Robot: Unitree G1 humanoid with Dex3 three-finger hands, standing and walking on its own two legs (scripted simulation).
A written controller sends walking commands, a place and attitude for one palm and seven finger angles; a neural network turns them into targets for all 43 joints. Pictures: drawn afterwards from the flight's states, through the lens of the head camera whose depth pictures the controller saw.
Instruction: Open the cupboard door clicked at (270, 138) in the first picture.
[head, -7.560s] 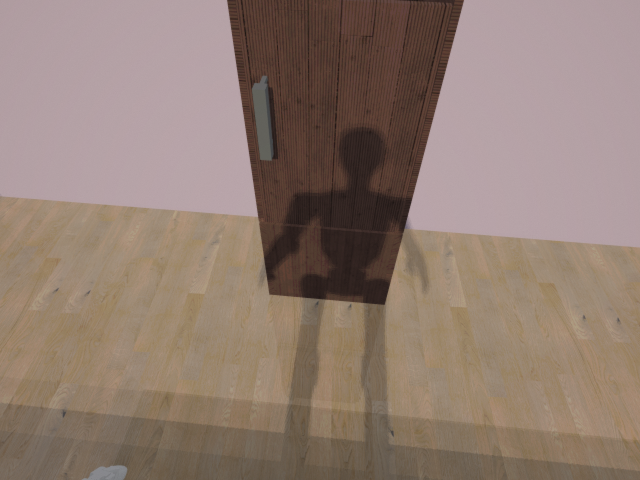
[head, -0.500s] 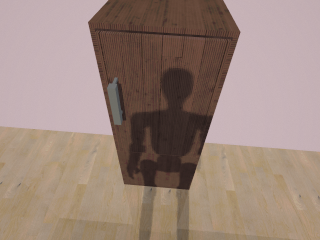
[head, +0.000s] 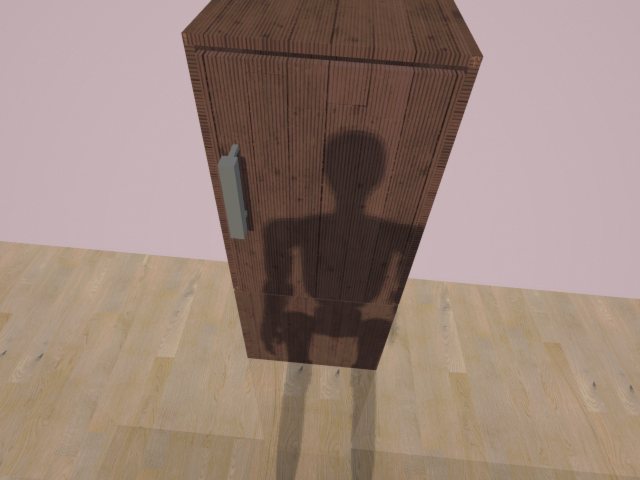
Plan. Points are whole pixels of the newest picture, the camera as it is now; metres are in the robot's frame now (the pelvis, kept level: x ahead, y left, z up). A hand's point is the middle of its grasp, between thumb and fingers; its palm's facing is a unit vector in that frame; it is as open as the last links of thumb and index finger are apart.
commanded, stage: look again from close up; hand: left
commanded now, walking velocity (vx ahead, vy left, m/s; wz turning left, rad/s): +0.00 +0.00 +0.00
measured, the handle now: (236, 192) +0.59 +0.20 +0.01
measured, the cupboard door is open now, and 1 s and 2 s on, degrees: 0 0 0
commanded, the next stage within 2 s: come to a stop and stand still in 0.48 s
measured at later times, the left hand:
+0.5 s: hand out of the picture -0.03 +0.14 -0.18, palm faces +0.06 -0.99 -0.13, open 7.3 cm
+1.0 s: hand out of the picture +0.02 +0.19 -0.18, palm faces +0.04 -0.98 -0.21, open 7.3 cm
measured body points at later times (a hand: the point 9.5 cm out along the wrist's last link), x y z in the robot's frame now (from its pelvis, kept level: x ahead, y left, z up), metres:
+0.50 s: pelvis +0.00 +0.00 +0.00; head +0.00 +0.01 +0.45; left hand -0.03 +0.20 -0.17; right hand -0.02 -0.20 -0.16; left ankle +0.03 +0.09 -0.74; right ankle +0.03 -0.12 -0.74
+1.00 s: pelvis +0.00 +0.01 -0.01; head -0.01 +0.01 +0.44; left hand +0.02 +0.24 -0.16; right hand +0.03 -0.22 -0.16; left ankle +0.03 +0.09 -0.74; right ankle +0.03 -0.12 -0.74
